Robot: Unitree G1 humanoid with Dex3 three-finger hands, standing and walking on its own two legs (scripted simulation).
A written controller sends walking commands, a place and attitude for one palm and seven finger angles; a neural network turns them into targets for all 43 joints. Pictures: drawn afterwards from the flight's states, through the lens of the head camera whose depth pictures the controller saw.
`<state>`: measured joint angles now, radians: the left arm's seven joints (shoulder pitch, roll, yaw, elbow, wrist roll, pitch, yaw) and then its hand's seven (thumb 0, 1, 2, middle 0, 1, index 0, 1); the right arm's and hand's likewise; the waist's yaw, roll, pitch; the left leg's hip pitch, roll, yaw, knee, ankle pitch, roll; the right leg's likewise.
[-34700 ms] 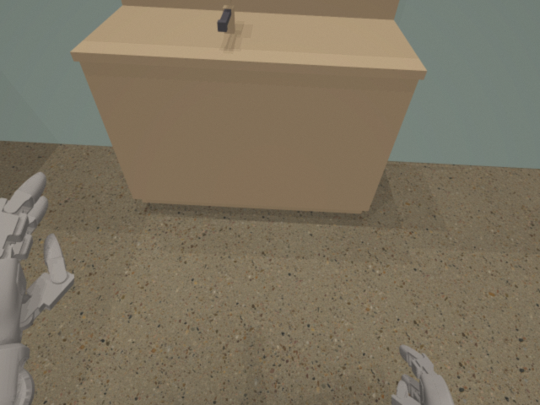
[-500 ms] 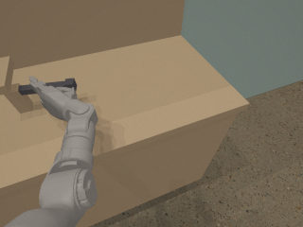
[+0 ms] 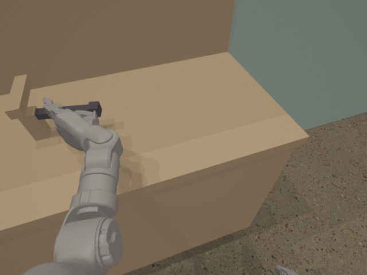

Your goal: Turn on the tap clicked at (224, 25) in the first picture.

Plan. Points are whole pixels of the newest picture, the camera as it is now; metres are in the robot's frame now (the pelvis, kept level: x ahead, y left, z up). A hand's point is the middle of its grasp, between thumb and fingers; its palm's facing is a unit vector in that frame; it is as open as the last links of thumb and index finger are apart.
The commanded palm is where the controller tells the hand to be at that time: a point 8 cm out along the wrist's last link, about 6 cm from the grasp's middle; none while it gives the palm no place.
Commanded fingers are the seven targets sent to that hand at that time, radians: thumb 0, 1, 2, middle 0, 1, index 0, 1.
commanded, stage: lift the hand up off the lever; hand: left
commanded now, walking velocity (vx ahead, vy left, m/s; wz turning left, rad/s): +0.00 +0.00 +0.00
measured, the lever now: (94, 109) +0.48 +0.24 +0.11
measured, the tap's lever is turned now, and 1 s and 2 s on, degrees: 77 77 77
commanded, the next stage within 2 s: draw the hand back beside the body in 1.40 s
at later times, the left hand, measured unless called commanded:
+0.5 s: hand (91, 110) +0.42 +0.21 +0.16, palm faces +0.83 -0.55 -0.08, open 7.8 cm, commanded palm +0.36 +0.23 +0.16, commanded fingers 0.00 0.90 0.90 -0.15 -0.15 -0.15 -0.15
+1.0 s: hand (85, 107) +0.40 +0.21 +0.18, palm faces +0.82 -0.57 -0.05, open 7.8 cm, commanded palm +0.35 +0.23 +0.18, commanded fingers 0.00 0.90 0.90 -0.15 -0.15 -0.15 -0.15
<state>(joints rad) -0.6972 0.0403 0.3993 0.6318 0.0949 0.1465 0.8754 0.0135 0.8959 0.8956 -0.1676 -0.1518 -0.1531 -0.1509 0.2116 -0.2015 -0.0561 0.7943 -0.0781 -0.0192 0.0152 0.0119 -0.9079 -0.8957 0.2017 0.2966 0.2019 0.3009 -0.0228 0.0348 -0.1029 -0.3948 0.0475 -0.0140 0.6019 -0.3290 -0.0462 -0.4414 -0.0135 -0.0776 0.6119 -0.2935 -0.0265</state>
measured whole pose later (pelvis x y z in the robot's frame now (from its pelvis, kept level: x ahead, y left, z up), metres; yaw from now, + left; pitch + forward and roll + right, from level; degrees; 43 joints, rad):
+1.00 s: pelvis -0.01 +0.00 +0.01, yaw +0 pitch +2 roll +0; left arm -0.66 0.00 0.30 0.45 0.05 0.31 0.85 0.01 0.90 0.90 -0.15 -0.15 -0.15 -0.15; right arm 0.13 -0.20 -0.04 0.82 -0.04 -0.03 -0.01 0.01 -0.91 -0.90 0.20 0.30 0.20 0.30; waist 0.04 0.04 -0.07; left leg -0.24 0.04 -0.01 0.48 -0.27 -0.04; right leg -0.30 -0.02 -0.07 0.51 -0.24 -0.02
